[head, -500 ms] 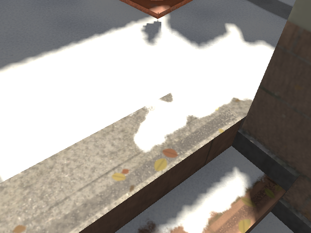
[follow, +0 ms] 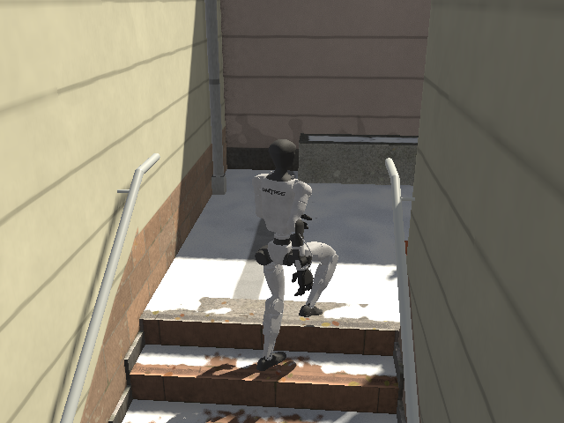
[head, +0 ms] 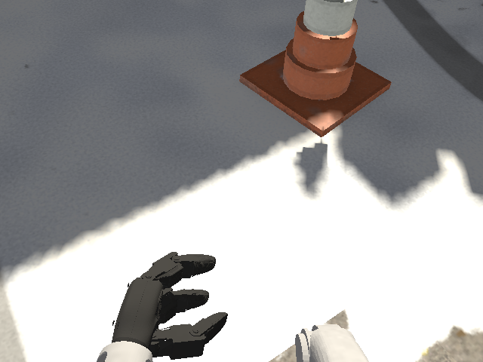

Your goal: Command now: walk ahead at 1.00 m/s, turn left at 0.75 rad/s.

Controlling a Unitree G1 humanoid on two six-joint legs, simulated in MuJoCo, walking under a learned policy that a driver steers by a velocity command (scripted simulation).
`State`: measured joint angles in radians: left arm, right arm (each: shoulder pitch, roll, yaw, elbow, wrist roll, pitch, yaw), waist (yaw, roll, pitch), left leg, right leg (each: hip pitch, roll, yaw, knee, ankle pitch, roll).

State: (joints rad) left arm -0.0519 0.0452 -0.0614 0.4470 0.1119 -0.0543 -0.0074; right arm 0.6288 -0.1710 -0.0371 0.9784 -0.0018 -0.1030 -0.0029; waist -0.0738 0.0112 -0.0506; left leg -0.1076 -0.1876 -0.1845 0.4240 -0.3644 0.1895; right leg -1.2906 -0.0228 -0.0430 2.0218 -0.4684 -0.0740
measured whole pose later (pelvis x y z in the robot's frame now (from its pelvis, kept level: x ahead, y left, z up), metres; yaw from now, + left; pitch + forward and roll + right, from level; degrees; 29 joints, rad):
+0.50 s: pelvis +0.38 +0.10 +0.16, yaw +26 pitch +4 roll -5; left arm 0.28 0.31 0.08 0.83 0.03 -0.18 0.02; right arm -0.08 -0.36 -0.05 0.54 -0.05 -0.15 0.11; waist 0.14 0.02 -0.07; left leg -0.57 0.01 -0.03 0.76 -0.22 0.09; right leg -0.21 -0.04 -0.12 0.92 -0.54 0.09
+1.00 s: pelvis +0.62 +0.18 +0.17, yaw +50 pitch +3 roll +1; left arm 0.28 0.28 0.04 0.73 0.04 -0.08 0.00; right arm 0.28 -0.33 -0.08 0.65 -0.05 -0.03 0.03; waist 0.01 0.03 -0.07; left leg -0.48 -0.13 -0.17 1.15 -0.40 0.08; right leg -0.39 0.01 0.05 0.65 -0.32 -0.01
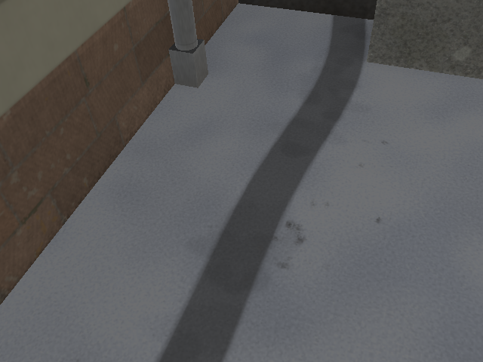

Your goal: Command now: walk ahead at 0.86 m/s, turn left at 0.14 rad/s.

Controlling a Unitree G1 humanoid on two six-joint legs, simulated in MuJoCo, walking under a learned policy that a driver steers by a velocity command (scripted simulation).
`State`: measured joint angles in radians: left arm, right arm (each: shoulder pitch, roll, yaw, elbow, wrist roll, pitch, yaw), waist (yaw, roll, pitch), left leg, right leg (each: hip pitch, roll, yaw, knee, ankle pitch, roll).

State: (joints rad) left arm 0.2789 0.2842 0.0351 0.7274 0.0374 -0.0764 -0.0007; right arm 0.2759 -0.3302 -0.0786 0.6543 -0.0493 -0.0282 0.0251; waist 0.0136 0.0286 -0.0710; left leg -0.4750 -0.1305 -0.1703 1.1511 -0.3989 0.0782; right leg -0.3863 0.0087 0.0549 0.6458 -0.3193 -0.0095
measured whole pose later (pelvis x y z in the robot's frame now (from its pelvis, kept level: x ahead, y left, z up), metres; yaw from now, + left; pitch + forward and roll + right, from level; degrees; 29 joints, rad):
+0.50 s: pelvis +0.35 -0.03 +0.01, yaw -17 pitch +3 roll +3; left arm 0.22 0.33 0.08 0.72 0.03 0.00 -0.06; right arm 0.39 -0.29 -0.05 0.74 -0.03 -0.09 -0.01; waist -0.03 -0.05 -0.05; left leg -0.06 0.00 0.13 0.37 -0.35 -0.02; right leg -0.68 -0.05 -0.01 1.25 -0.26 -0.09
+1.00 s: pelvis +0.76 -0.27 +0.00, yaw -41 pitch +2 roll +0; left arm 0.46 0.30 0.05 0.81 0.00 -0.07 -0.02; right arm 0.07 -0.25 0.02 0.58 -0.05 -0.06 0.02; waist 0.06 0.02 0.04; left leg -0.78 0.15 -0.02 0.83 -0.04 -0.02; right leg 0.01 0.22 0.13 0.30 -0.31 -0.20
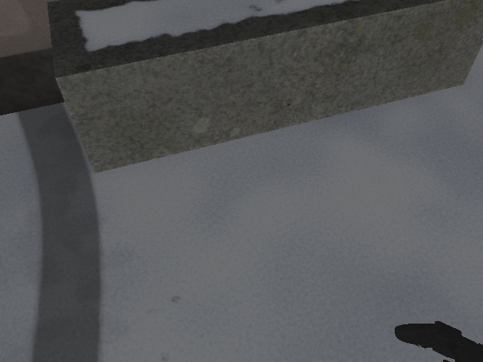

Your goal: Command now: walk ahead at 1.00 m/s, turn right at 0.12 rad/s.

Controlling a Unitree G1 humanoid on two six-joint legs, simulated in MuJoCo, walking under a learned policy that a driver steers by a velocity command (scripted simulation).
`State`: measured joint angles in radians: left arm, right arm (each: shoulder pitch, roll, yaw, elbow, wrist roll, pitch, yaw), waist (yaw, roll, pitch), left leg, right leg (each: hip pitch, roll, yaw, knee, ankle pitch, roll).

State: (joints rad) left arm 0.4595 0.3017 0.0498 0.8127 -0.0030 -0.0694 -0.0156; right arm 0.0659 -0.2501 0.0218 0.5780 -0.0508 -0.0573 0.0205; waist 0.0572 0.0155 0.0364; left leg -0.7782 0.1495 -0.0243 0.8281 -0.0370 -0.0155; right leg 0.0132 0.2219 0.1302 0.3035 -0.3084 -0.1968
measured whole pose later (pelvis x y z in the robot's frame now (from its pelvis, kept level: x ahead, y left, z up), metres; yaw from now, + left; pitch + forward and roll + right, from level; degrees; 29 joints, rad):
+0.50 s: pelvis +0.47 +0.05 +0.00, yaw +11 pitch +2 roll +1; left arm -0.03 0.24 -0.03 0.60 0.02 -0.12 -0.02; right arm 0.45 -0.24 -0.02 0.88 0.02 -0.09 -0.01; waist -0.11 -0.03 0.07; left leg 0.00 -0.13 -0.08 0.33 -0.34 0.09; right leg -0.63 0.00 0.08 0.50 0.19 -0.01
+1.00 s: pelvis +0.66 +0.07 +0.00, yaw +12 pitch +1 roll -1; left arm 0.16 0.24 0.01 0.83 0.02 -0.03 0.00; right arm 0.16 -0.24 -0.02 0.81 -0.03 0.00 -0.05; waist 0.02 0.00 0.00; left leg -0.31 0.03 -0.08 0.55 -0.25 -0.05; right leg -0.34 0.08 0.03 0.50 -0.18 -0.04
